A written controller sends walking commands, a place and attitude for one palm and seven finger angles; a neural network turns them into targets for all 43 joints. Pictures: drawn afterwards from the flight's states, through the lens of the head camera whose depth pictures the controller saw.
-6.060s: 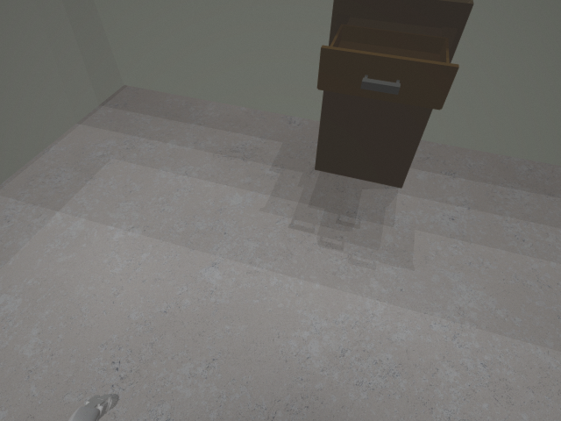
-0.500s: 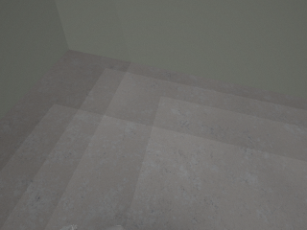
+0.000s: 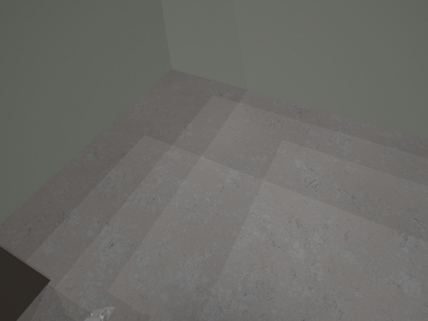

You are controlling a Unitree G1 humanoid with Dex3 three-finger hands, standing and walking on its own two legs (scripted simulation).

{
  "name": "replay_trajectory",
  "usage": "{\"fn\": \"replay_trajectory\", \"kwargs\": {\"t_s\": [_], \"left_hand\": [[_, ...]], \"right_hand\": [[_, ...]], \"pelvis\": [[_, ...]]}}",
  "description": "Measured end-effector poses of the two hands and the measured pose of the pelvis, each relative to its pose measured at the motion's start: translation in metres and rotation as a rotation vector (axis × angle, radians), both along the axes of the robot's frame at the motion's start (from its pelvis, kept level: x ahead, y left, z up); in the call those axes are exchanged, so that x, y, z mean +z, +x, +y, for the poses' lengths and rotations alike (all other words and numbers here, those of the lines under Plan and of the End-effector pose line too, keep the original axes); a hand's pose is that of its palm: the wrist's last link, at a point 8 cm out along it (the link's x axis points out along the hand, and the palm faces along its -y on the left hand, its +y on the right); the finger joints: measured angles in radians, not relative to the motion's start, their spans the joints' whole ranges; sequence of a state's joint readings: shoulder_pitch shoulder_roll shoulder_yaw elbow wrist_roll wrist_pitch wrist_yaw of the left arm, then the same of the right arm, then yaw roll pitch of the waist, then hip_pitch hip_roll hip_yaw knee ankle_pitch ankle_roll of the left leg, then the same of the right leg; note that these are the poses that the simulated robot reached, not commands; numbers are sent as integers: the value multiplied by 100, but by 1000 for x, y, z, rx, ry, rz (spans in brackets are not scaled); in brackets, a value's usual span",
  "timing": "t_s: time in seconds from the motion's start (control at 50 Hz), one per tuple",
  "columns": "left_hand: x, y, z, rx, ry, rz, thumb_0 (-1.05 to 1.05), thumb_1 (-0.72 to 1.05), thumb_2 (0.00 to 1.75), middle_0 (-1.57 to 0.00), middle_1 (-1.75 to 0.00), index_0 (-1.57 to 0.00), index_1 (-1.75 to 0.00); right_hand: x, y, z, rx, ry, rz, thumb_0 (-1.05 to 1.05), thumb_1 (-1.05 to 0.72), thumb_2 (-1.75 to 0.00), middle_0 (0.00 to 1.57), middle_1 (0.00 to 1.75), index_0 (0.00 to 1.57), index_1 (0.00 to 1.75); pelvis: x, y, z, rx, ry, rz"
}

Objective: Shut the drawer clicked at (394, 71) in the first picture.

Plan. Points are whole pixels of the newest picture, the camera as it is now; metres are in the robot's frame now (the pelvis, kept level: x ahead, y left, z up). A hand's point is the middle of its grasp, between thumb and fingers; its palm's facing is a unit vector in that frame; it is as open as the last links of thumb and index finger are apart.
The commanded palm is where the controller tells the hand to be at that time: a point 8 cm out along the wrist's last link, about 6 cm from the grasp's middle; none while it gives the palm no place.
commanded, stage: turn to face it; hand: left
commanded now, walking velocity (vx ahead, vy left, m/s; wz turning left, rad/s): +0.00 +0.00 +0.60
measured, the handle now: out of the picture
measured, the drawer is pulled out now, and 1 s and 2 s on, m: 0.30 0.30 0.30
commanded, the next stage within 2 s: take the last steps up to it in 1.64 s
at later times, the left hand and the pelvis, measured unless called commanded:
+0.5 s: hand out of the picture -0.08 +0.21 -0.18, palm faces +0.38 -0.89 -0.24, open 7.4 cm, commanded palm none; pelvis -0.04 +0.01 -0.01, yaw +21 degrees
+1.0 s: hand out of the picture -0.05 +0.25 -0.14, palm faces +0.57 -0.77 -0.29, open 7.4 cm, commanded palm none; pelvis -0.05 -0.01 +0.00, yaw +36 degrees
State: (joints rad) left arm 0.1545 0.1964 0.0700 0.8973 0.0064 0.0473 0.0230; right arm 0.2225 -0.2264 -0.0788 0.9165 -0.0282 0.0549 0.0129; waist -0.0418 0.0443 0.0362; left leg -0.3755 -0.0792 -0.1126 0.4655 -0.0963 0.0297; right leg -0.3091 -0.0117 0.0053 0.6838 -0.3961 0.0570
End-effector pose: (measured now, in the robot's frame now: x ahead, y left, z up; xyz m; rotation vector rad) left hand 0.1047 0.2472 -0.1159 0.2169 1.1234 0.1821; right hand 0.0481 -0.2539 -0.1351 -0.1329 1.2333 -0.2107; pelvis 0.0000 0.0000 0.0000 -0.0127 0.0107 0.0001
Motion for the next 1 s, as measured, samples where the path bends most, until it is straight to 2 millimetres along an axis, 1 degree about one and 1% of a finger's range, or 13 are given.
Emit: {"fn": "replay_trajectory", "kwargs": {"t_s": [0.06, 0.16, 0.24, 0.3, 0.36, 0.4, 0.5, 0.56, 0.64, 0.72, 0.78, 0.9, 1.0], "left_hand": [[4, -21, -12, 35, 24, -23, 1, 91, 90, -20, -30, -20, -30], [16, -65, -23, 120, 33, 12, 1, 91, 90, -20, -30, -20, -30], [15, -92, -27, 173, 27, 33, 1, 91, 90, -20, -30, -20, -30], [11, -113, -27, 222, 12, 48, 1, 91, 90, -20, -30, -20, -30], [4, -139, -24, 274, -6, 77, 1, 91, 90, -20, -30, -20, -30], [-2, -158, -19, 311, -20, 103, 1, 91, 90, -20, -30, -20, -30], [-28, -210, 4, 416, -58, 168, 1, 90, 90, -20, -30, -21, -30], [-37, -232, 20, 464, -65, 212, 1, 91, 90, -20, -30, -20, -30], [-28, -235, 35, 498, -60, 183, 1, 91, 90, -20, -30, -20, -30], [-16, -223, 47, 514, -43, 96, 1, 91, 90, -19, -30, -20, -30], [-9, -213, 52, 525, -24, 41, 1, 91, 90, -19, -30, -20, -30], [5, -193, 48, 542, 13, -35, 1, 91, 90, -20, -30, -20, -30], [13, -187, 30, 570, 58, -91, 1, 91, 90, -20, -30, -20, -30]], "right_hand": [[-11, 3, -15, 27, 17, 4, 0, -90, -90, 20, 30, 20, 30], [-3, 12, -29, 107, 25, 17, 0, -90, -90, 20, 30, 20, 30], [0, 18, -34, 167, 18, 36, 0, -90, -90, 20, 30, 20, 30], [1, 27, -30, 223, 5, 65, 0, -91, -90, 20, 30, 20, 30], [2, 43, -18, 288, -10, 72, 1, -91, -90, 20, 30, 20, 30], [3, 58, -5, 336, -19, 55, 1, -91, -90, 20, 30, 20, 30], [9, 100, 44, 463, -50, -50, 1, -91, -90, 20, 30, 20, 30], [19, 112, 71, 515, -55, -114, 0, -91, -90, 20, 30, 20, 30], [32, 112, 90, 548, -64, -140, 0, -90, -90, 20, 30, 20, 30], [34, 105, 98, 576, -57, -121, 0, -90, -90, 20, 30, 20, 30], [30, 97, 99, 589, -46, -96, 0, -90, -90, 20, 30, 20, 30], [14, 81, 84, 603, -24, -21, 0, -90, -90, 20, 30, 20, 30], [-7, 78, 62, 623, -2, 46, 0, -90, -90, 20, 30, 20, 30]], "pelvis": [[-4, -9, -14, 39, 15, -5], [7, -15, -26, 118, 42, -24], [9, -19, -31, 181, 54, -28], [9, -22, -30, 227, 54, -26], [7, -27, -24, 268, 51, -19], [5, -30, -18, 292, 47, -15], [-9, -39, 7, 358, 17, -5], [-10, -45, 15, 382, 21, -7], [0, -50, 23, 422, -3, -18], [6, -54, 27, 466, -9, -24], [7, -56, 26, 498, -7, -23], [6, -55, 14, 568, 0, -15], [-3, -49, -6, 633, 19, 0]]}}
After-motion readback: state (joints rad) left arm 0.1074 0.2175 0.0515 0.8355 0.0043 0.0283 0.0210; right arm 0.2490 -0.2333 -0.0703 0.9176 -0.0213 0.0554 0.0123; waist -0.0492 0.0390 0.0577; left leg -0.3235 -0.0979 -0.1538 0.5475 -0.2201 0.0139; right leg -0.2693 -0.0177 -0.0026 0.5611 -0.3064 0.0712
